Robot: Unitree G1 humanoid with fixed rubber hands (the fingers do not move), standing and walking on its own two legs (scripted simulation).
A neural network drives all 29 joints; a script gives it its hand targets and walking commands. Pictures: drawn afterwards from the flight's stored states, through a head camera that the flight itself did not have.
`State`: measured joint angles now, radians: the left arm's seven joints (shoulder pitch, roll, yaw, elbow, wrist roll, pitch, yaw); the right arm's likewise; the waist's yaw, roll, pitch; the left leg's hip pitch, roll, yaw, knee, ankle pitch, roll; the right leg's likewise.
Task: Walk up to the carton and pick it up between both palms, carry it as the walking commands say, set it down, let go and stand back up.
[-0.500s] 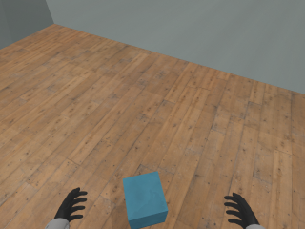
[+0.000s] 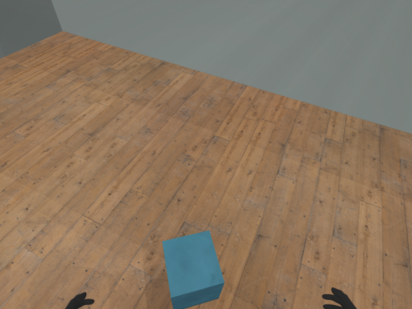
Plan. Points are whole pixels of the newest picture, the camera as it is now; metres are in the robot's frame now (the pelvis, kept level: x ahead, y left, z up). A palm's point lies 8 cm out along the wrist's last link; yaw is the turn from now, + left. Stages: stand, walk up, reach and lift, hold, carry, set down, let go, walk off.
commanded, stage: stand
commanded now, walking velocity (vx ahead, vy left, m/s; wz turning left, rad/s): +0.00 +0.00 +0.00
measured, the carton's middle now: (191, 271) +0.38 +0.04 -0.65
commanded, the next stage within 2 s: none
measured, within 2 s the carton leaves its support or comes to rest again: neither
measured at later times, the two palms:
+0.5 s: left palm out of the picture +0.06 +0.28 -0.11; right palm out of the picture +0.07 -0.29 -0.10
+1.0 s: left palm out of the picture +0.05 +0.28 -0.11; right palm out of the picture +0.06 -0.30 -0.10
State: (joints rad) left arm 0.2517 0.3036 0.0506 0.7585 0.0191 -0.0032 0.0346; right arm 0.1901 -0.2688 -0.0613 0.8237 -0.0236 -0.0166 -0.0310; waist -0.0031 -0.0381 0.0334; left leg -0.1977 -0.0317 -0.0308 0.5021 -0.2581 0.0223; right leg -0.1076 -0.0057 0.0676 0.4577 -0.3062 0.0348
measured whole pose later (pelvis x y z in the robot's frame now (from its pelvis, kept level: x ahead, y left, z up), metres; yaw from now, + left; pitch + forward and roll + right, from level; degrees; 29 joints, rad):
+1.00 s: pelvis -0.02 -0.01 +0.01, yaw +0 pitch -4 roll +0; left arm 0.23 0.34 0.03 0.93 0.00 -0.02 0.04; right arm 0.17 -0.32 -0.04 0.99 0.00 -0.01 -0.03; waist -0.01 -0.02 0.05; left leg -0.17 -0.02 -0.03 0.41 -0.18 0.01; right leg -0.09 0.00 0.06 0.39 -0.24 0.03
